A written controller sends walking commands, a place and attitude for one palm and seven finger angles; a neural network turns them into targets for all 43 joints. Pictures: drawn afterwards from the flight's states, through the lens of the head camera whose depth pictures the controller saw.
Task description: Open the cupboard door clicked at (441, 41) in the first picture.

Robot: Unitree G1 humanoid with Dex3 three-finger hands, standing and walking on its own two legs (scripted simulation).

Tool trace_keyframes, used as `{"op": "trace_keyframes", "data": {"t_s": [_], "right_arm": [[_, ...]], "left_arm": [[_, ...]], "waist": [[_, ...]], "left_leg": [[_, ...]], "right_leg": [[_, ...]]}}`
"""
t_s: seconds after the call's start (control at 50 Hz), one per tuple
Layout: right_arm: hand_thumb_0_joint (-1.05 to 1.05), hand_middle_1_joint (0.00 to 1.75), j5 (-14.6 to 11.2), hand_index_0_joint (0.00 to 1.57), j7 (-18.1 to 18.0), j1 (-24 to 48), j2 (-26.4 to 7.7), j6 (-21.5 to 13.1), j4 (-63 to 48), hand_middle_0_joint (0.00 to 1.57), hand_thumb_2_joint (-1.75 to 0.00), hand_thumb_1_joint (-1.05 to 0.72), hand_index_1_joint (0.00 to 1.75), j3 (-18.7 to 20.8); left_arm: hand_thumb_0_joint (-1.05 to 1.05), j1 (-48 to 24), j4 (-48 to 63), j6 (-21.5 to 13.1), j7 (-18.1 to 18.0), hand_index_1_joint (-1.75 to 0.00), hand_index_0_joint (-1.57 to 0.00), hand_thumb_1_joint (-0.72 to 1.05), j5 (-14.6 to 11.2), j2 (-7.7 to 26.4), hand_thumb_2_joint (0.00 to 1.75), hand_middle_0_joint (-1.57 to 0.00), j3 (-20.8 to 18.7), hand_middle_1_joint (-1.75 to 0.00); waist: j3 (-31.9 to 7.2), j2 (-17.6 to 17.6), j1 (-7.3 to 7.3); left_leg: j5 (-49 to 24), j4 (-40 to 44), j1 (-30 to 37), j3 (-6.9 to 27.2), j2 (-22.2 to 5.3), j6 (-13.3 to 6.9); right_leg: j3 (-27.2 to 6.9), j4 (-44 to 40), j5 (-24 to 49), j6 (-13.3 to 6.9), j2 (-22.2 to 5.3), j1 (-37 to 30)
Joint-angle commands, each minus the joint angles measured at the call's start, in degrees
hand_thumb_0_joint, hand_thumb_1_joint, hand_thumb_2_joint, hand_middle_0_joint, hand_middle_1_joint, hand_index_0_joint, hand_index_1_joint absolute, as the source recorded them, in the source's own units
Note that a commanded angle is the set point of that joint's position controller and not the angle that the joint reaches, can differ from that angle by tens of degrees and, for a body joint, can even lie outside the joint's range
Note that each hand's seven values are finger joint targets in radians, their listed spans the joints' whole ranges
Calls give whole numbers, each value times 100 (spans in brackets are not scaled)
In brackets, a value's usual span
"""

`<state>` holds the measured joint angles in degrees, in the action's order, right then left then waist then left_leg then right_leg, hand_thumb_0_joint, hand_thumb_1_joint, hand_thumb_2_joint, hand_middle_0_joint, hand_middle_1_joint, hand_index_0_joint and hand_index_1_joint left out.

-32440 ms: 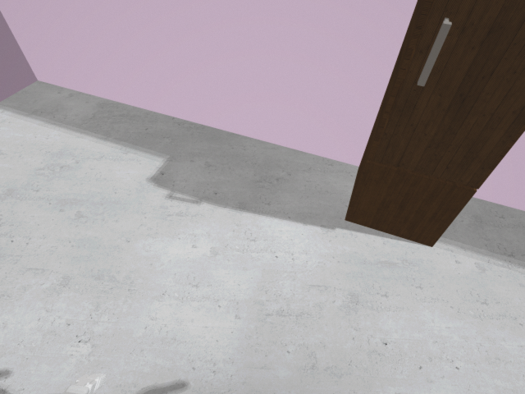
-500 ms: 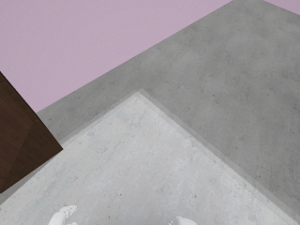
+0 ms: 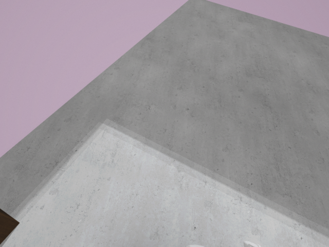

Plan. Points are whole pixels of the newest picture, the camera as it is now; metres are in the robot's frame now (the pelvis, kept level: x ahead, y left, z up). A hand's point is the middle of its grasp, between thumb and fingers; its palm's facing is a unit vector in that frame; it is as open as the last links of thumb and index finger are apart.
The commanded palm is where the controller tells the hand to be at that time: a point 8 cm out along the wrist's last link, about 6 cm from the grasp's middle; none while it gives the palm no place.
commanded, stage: walk to a spot facing it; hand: left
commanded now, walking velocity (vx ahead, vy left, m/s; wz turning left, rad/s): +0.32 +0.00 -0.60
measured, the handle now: out of the picture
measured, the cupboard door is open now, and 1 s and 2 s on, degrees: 43 43 43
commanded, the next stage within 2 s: turn to face it in 0.78 s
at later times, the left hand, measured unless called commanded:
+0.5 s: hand (146, 176) +0.34 +0.08 -0.16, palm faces -0.28 -0.94 -0.20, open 7.4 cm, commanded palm none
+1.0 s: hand (164, 125) +0.56 +0.03 -0.16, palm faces -0.38 -0.91 -0.18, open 7.4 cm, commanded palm none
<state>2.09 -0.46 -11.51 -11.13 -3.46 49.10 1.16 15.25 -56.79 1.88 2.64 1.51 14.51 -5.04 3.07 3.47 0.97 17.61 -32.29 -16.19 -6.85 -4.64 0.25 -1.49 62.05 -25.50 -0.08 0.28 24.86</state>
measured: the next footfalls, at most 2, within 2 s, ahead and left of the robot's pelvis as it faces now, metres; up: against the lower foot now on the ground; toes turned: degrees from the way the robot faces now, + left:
right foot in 0.30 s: +0.23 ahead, -0.17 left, +0.00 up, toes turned -17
left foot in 0.72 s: +0.48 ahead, +0.00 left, +0.00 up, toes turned -13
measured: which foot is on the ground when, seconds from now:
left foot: down 0.00-0.30, up 0.32-0.70, down 0.72-1.00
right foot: up 0.00-0.28, down 0.30-0.72, up 0.74-1.00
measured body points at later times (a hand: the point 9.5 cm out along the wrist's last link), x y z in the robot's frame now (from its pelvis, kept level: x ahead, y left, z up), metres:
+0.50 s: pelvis +0.20 -0.08 +0.01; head +0.25 -0.10 +0.45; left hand +0.35 +0.12 -0.14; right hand +0.16 -0.33 -0.14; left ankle +0.23 +0.08 -0.66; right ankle +0.19 -0.16 -0.73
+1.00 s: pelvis +0.42 -0.12 +0.01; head +0.46 -0.12 +0.46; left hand +0.58 +0.08 -0.14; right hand +0.34 -0.35 -0.13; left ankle +0.44 +0.00 -0.73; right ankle +0.42 -0.28 -0.69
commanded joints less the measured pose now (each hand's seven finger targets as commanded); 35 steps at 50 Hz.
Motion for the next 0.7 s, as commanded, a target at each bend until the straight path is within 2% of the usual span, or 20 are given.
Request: {"op": "trace_keyframes", "data": {"t_s": [0.0, 0.04, 0.14, 0.18, 0.2, 0.22, 0.24, 0.26, 0.28, 0.3, 0.32, 0.34, 0.36, 0.4, 0.46, 0.54, 0.6, 0.64, 0.66, 0.68], "right_arm": [[0, 30, 3, 20, -123, -973, -982, -112, 116, 20, -90, -90, 30, 264], [0, 30, -5, 20, -143, -1202, -929, -128, 236, 20, -90, -90, 30, 254], [0, 30, 40, 20, -66, -1305, -1019, -50, 392, 20, -90, -90, 30, 297], [0, 30, 57, 20, -58, -1279, -1050, -25, 436, 20, -90, -90, 30, 275], [0, 30, 58, 20, -54, -1262, -1098, -4, 453, 20, -90, -90, 30, 279], [0, 30, 46, 20, -54, -1175, -1158, 8, 462, 20, -90, -90, 30, 267], [0, 30, 11, 20, -33, -1003, -1150, 13, 428, 20, -90, -90, 30, 254], [0, 30, -89, 20, 21, -831, -937, -9, 311, 20, -90, -90, 30, 198], [0, 30, -207, 20, 42, -724, -559, -23, -16, 20, -90, -90, 30, 124], [0, 30, -199, 20, 16, -367, -861, -4, -46, 20, -90, -90, 30, 181], [0, 30, -197, 20, 29, -352, -815, -1, 5, 20, -90, -90, 30, 232], [0, 30, -160, 20, 31, -264, -777, 37, 92, 20, -90, -90, 30, 254], [0, 30, -103, 20, 23, -331, -725, 96, 220, 20, -90, -90, 30, 241], [0, 30, -46, 20, 44, -621, -545, 192, 390, 20, -90, -90, 30, 216], [0, 30, -53, 20, 105, -664, -375, 212, 414, 20, -90, -90, 30, 218], [0, 30, -62, 20, 170, 125, -315, 109, 144, 20, -90, -90, 30, 233], [0, 30, -75, 20, 177, 510, -356, 45, 43, 20, -90, -90, 30, 229], [0, 30, -62, 20, 136, 229, -473, -9, 156, 20, -90, -90, 30, 258], [0, 30, -39, 20, 77, -343, -655, -55, 366, 20, -90, -90, 30, 297], [0, 30, 31, 20, 17, -1122, -1166, -93, 579, 20, -90, -90, 30, 422]], "left_arm": [[0, -909, 885, -244, 171, -30, -20, 90, 39, 120, 90, -20, -16, -30], [0, -1010, 906, -223, 196, -30, -20, 90, 13, -7, 90, -20, 38, -30], [0, -1559, 1033, -165, 214, -30, -20, 90, 5, 16, 90, -20, 77, -30], [0, -1636, 1016, -152, 209, -30, -20, 90, 8, 94, 90, -20, 46, -30], [0, -1501, 975, -164, 196, -30, -20, 90, 10, 157, 90, -20, 32, -30], [0, -1133, 867, -186, 174, -30, -20, 90, 13, 247, 90, -20, -5, -30], [0, -299, 615, -227, 130, -30, -20, 90, 27, 425, 90, -20, -58, -30], [0, 800, 308, -313, 45, -30, -20, 90, 66, 974, 90, -20, -219, -30], [0, 1433, 192, -368, -74, -30, -20, 90, -3, 1690, 90, -20, -387, -30], [0, 1136, 197, -343, -152, -30, -20, 90, -131, 1695, 90, -20, -381, -30], [0, 476, 347, -311, -184, -30, -20, 90, -159, 1450, 90, -20, -302, -30], [0, -73, 517, -325, -219, -30, -20, 90, -129, 1099, 90, -20, -179, -30], [0, -392, 628, -390, -235, -30, -20, 90, -88, 854, 90, -20, -100, -30], [0, -501, 594, -490, -242, -30, -20, 90, -50, 644, 90, -20, -41, -30], [0, -311, 396, -569, -224, -30, -20, 90, -34, 684, 90, -20, -66, -30], [0, 135, 117, -610, -193, -30, -20, 90, -46, 615, 90, -20, -82, -30], [0, 283, -7, -620, -199, -30, -20, 90, -64, 640, 90, -20, -59, -30], [0, 254, -57, -609, -222, -30, -20, 90, -80, 610, 90, -20, -42, -30], [0, 147, -8, -611, -223, -30, -20, 90, -92, 514, 90, -20, -34, -30], [0, 223, 81, -597, -192, -30, -20, 90, -116, 292, 90, -20, -8, -30]], "waist": [[36, -1465, -306], [-276, -1543, -351], [-53, -1352, -411], [163, -1204, -337], [105, -1148, -242], [-25, -1025, -6], [-341, -764, 415], [-1054, 214, 932], [-1617, 1759, 1038], [-1315, 1065, 867], [-729, 693, 539], [-471, 252, 270], [-323, 364, 32], [-333, 266, -213], [-532, 151, -268], [-389, 160, -2], [-196, 257, 63], [-241, 146, -144], [-418, -201, -430], [-914, -1175, -710]], "left_leg": [[-1531, 1873, 1420, 938, -1484, -465], [-2483, 1617, 1808, 267, -1304, -369], [-1622, 1805, 1353, -234, -1489, -400], [-1658, 1736, 1129, -323, -1595, -387], [-1943, 1475, 1053, -391, -1614, -362], [-2618, 857, 937, -536, -1543, -307], [-3128, -259, 500, -809, -1292, -153], [-2376, -2040, -730, -1063, -853, 86], [1652, -4218, -2341, -624, 156, 369], [1561, -4781, -2776, 488, -175, 211], [980, -4737, -2841, 535, -517, 212], [678, -4440, -2333, 572, -601, 271], [434, -3962, -1989, 656, -673, 330], [192, -3191, -1462, 490, -575, 378], [-159, -2209, -1264, 326, -393, 379], [-461, -1022, -1348, 263, -166, 370], [-552, -387, -1112, 197, -6, 298], [-817, 313, -225, 124, 109, 216], [-940, 641, 817, 198, 75, 88], [-746, 815, 2136, 1502, -910, -326]], "right_leg": [[205, 446, 795, 129, -570, 1805], [463, -173, 907, 118, -506, 1606], [854, -1762, 1156, 9, -403, 772], [914, -2080, 1170, -79, -354, 373], [1001, -2230, 1045, -149, -257, -29], [1098, -2430, 951, -261, -101, -658], [1136, -2786, 1058, -438, 87, -1825], [-58, -3252, 397, -803, -722, -3605], [-3330, -4436, 559, -1477, -2482, -4340], [-3337, -4752, 456, -1520, -2456, -3937], [-2847, -4929, -127, -1542, -2400, -3134], [-2434, -5018, -283, -1342, -2129, -2110], [-1798, -5048, 385, -1177, -1841, -1506], [-1004, -4976, 1644, -1083, -1488, -1122], [-749, -4899, 1939, -1155, -1285, -1300], [-912, -4841, 2064, -1123, -1240, -1826], [-968, -4674, 2560, -1021, -1293, -2040], [-851, -4174, 2844, -842, -1134, -1784], [-589, -3419, 3110, -682, -883, -1251], [-196, -2042, 2184, -406, -374, -155]]}}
